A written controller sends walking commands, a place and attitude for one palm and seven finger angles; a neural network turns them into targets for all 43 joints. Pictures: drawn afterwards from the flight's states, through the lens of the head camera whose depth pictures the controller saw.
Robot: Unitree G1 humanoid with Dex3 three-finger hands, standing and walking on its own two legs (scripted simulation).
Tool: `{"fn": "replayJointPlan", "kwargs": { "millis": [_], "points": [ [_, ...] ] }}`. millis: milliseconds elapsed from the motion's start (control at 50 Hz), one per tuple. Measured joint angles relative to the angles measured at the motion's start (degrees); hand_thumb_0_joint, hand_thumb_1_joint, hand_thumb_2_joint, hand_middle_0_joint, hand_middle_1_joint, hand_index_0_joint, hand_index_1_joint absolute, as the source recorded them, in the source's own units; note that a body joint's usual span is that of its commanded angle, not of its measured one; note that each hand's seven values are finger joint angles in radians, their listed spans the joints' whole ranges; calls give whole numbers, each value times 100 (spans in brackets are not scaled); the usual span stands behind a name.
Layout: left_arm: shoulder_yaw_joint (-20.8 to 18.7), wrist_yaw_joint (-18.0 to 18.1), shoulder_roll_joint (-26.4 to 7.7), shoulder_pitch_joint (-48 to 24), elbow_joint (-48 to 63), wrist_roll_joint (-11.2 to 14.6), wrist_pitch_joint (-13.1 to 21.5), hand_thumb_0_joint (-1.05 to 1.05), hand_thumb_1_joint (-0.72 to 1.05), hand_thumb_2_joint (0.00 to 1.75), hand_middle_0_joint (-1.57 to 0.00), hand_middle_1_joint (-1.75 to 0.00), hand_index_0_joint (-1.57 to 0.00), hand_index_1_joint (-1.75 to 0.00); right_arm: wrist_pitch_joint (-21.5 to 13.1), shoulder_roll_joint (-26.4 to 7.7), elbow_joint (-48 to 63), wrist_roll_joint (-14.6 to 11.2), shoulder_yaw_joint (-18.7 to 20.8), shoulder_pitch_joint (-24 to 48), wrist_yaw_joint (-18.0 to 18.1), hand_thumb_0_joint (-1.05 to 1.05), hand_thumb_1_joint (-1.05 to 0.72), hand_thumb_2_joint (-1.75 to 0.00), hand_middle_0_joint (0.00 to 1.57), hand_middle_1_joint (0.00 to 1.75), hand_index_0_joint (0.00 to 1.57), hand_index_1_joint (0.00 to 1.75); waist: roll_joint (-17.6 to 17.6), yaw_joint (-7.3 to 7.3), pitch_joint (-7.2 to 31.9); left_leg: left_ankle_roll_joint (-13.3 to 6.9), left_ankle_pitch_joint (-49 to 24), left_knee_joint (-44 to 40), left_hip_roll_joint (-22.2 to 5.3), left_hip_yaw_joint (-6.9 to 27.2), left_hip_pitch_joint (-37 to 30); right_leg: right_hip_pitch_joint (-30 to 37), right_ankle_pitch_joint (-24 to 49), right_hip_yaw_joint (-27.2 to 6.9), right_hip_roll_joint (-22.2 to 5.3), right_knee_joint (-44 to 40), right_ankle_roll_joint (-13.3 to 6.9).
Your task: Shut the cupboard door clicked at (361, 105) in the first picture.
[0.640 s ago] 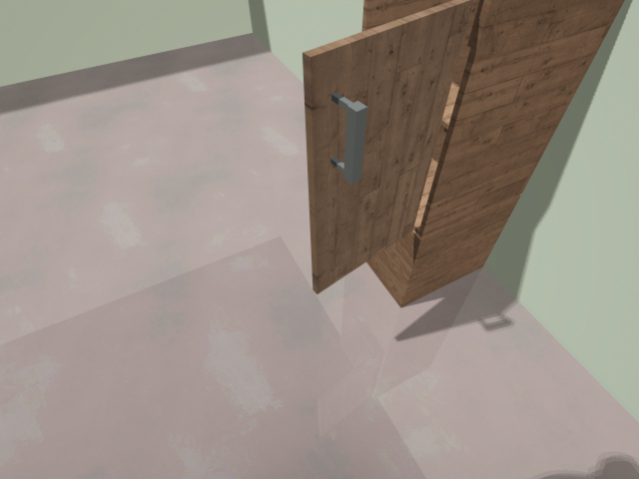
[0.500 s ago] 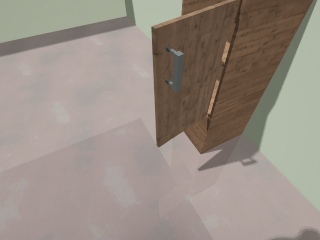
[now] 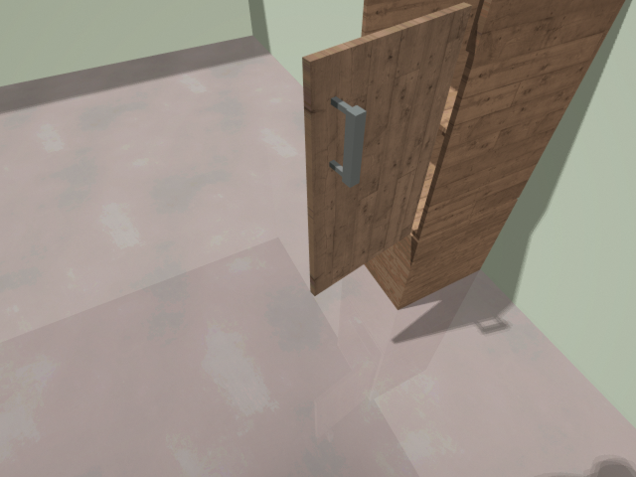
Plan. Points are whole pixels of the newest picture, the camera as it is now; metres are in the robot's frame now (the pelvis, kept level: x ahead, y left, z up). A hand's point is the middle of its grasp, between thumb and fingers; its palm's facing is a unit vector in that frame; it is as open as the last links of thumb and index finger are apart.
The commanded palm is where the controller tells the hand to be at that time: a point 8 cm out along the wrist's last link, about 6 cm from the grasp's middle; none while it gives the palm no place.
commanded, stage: look at it before walking up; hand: left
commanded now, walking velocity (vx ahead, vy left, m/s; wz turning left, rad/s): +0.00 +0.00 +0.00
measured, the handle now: (344, 143) +0.58 -0.01 +0.10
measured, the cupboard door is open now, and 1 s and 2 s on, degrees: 100 100 100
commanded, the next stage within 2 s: walk around to get in front in 0.20 s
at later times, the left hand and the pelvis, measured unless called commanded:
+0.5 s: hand out of the picture +0.06 +0.22 -0.17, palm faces -0.04 -0.96 -0.28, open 7.4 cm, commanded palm none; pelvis +0.00 +0.00 +0.00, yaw -4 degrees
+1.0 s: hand out of the picture +0.08 +0.15 -0.17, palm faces -0.26 -0.93 -0.27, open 7.4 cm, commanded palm none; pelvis -0.01 -0.03 +0.00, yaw -19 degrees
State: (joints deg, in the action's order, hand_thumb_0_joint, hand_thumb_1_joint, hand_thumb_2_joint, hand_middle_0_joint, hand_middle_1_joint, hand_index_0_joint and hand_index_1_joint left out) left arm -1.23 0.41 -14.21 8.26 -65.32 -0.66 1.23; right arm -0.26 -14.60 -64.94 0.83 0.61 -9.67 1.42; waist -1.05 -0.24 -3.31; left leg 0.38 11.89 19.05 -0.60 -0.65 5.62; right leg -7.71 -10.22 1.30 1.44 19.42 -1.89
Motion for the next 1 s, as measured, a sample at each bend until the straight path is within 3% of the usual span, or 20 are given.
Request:
{"fn": "replayJointPlan", "kwargs": {
  "millis": [360,600,680,720,740,760,800,860,900,1000],
  "points": [
    [14,-20,-130,-84,4,-3,-9,1,91,90,-20,-30,-20,-30,3,-141,2,2,-4,106,-21,0,-91,-90,20,30,20,30,-2,15,-13,-8,-33,-84,1,-43,-39,17,42,-43,1,-71,13],
    [-135,-76,113,156,434,-54,-396,1,91,90,-20,-30,-20,-30,201,249,538,21,112,-18,69,0,-91,-90,20,30,20,30,143,61,-184,-10,494,842,-149,-654,419,-819,-356,-594,177,1144,13],
    [-220,-130,218,160,640,-67,-492,1,91,90,-20,-30,-20,-30,203,291,646,64,162,-102,81,0,-91,-90,20,30,20,30,123,114,-360,9,645,1088,-233,-914,449,-1293,-1353,-308,49,2574,73],
    [-247,-155,293,187,744,-69,-478,1,91,90,-20,-30,-20,-30,213,259,677,81,193,-145,89,0,-91,-90,20,30,20,30,-19,126,-410,81,750,1268,-370,-976,481,-1221,-1414,-147,-30,2554,75],
    [-259,-171,308,230,813,-74,-434,1,91,90,-20,-30,-20,-30,230,242,697,74,203,-174,88,0,-90,-90,20,30,20,30,-75,136,-399,135,850,1458,-449,-996,560,-1082,-1043,-112,-71,2184,64],
    [-278,-165,279,295,885,-97,-358,1,91,90,-20,-30,-20,-30,265,255,718,44,216,-187,80,0,-90,-90,20,30,20,30,-28,154,-349,158,1017,1865,-463,-983,756,-1020,-770,-184,-100,1887,-56],
    [-293,-88,313,293,904,-83,-280,1,91,90,-20,-30,-20,-30,381,217,742,-7,258,-67,59,0,-91,-90,20,30,20,30,-92,140,-428,171,1647,3064,-390,-506,1227,-1083,-889,-201,23,1969,-165],
    [-296,-11,356,331,948,-73,-308,0,91,90,-20,-30,-20,-30,444,181,821,-23,305,120,25,0,-91,-90,20,30,20,30,-56,145,-474,196,1610,4243,-233,-149,1785,-1007,-759,-326,119,1585,-191],
    [-297,19,364,373,957,-72,-298,0,91,90,-20,-30,-20,-30,412,175,919,-26,313,253,18,0,-91,-90,20,30,20,30,35,163,-481,236,1428,4413,-186,-86,1974,-959,-526,-491,150,1255,-183],
    [-286,28,377,491,976,-76,-274,1,90,90,-20,-30,-20,-30,343,163,1132,-57,322,526,45,0,-91,-90,20,30,20,30,153,214,-407,306,1268,3874,-136,56,1987,-869,-193,-877,240,749,-170]
  ]
}}
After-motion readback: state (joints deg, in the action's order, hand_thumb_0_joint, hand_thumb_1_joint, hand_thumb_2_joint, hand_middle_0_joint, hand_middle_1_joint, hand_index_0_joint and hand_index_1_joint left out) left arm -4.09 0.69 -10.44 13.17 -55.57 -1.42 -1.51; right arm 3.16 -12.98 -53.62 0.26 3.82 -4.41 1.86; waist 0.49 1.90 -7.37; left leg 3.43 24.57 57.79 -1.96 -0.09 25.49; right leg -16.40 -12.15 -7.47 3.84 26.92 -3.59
